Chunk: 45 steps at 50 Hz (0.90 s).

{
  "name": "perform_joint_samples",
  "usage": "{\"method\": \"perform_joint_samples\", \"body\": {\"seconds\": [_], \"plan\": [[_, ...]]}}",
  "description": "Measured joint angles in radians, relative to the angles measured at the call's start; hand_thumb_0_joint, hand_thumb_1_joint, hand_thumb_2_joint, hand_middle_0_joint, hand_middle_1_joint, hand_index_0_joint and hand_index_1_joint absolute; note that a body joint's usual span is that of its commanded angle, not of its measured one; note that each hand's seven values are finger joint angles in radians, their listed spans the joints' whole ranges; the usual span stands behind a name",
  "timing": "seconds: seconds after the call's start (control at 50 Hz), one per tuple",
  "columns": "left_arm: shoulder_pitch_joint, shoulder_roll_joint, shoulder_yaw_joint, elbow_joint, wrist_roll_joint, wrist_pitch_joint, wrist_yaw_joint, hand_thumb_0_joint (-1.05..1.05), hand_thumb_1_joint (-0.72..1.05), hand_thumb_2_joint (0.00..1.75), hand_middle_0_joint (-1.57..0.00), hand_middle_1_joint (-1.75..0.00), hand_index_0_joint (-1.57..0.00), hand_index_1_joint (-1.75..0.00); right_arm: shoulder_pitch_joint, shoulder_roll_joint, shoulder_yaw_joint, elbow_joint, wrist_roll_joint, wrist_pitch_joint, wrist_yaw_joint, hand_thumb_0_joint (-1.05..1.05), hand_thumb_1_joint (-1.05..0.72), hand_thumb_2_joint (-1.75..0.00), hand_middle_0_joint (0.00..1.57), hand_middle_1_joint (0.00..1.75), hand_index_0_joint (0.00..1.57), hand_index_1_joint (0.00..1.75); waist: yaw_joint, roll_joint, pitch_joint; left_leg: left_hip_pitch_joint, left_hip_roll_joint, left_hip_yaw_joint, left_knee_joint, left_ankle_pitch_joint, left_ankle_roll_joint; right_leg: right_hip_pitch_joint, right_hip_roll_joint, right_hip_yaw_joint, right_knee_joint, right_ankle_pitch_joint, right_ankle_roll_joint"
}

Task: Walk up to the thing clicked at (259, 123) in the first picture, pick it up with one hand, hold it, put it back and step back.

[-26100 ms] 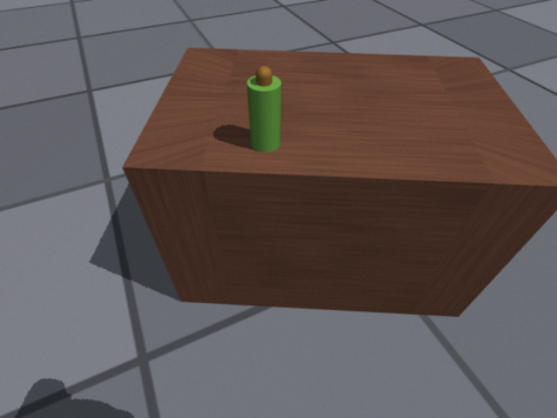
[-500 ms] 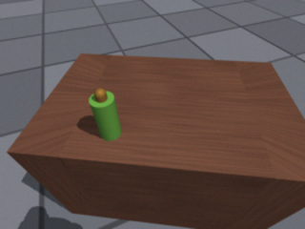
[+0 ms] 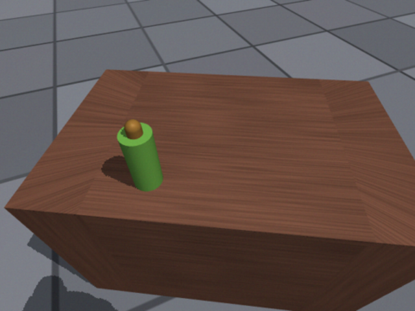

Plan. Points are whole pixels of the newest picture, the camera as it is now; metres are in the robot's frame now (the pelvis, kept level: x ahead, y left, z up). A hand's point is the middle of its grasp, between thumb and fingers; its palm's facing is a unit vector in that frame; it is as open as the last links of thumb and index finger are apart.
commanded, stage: stand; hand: left
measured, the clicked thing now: (141, 154) +0.47 +0.19 +0.02
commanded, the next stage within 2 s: none
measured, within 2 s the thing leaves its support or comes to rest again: neither
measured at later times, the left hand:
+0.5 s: hand out of the picture +0.08 +0.26 -0.15, palm faces -0.02 -0.93 -0.36, open 7.4 cm
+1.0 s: hand out of the picture +0.07 +0.26 -0.15, palm faces -0.02 -0.94 -0.35, open 7.4 cm
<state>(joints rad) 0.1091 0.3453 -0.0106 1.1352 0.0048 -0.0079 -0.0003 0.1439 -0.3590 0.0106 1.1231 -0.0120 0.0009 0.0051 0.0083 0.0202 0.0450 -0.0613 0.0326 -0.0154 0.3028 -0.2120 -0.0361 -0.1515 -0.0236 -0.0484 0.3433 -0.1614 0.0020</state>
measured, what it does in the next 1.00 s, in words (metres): stands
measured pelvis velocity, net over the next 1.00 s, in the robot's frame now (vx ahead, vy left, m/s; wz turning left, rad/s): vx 0.00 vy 0.00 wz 0.00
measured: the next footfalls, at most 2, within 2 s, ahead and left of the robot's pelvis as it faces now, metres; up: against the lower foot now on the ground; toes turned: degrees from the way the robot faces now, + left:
none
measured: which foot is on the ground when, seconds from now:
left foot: down 0.00-1.00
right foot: down 0.00-1.00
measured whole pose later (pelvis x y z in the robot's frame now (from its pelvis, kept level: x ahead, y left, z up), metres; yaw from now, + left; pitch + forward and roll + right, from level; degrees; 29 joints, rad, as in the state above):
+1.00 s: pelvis +0.00 +0.00 +0.00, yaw +0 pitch -2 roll +0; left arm 0.11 0.35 0.00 1.13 0.01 -0.01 0.00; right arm 0.13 -0.35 0.01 1.12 -0.01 0.00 0.01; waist 0.01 0.01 0.05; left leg -0.05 0.03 -0.01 0.30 -0.22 -0.03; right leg -0.14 -0.02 -0.04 0.33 -0.16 0.01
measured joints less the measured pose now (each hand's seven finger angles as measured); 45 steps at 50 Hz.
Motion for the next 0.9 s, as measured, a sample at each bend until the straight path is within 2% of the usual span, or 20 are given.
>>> {"method": "perform_joint_samples", "body": {"seconds": [0.16,0.28,0.46,0.9], "plan": [[-0.007,-0.001,0.001,-0.002,0.000,0.000,0.000,0.00,0.60,0.83,-0.20,-0.29,-0.20,-0.29,-0.006,0.000,0.000,-0.004,0.001,-0.002,-0.001,0.00,-0.91,-0.90,0.20,0.30,0.21,0.30,-0.001,-0.001,-0.002,0.004,0.000,0.000,-0.002,-0.003,0.000,0.002,0.000,0.000,0.002,-0.005,0.000],[-0.010,0.000,0.002,-0.004,0.000,-0.001,0.000,0.00,0.80,0.88,-0.20,-0.30,-0.20,-0.30,-0.011,0.001,0.000,-0.008,0.001,-0.003,-0.002,0.00,-0.91,-0.90,0.20,0.30,0.21,0.30,-0.001,-0.001,-0.001,0.008,0.002,0.000,-0.002,-0.004,-0.001,0.008,0.002,0.000,-0.003,-0.003,0.000],[-0.010,0.003,0.005,-0.003,0.001,0.001,-0.002,0.01,0.89,0.89,-0.20,-0.30,-0.20,-0.30,-0.011,0.003,-0.003,-0.007,0.000,-0.001,-0.001,0.00,-0.91,-0.90,0.20,0.30,0.21,0.30,0.000,-0.003,-0.001,0.007,0.002,0.001,-0.004,-0.002,0.000,0.007,0.002,0.001,-0.006,-0.001,0.000],[0.001,0.001,0.006,-0.003,0.000,0.002,-0.002,0.01,0.90,0.89,-0.20,-0.30,-0.20,-0.30,-0.010,0.007,-0.003,-0.005,0.002,0.000,0.000,0.00,-0.91,-0.90,0.20,0.30,0.21,0.30,0.001,-0.009,0.004,0.009,-0.002,0.003,-0.006,-0.002,0.004,0.010,-0.001,0.003,-0.010,0.001,0.004]]}}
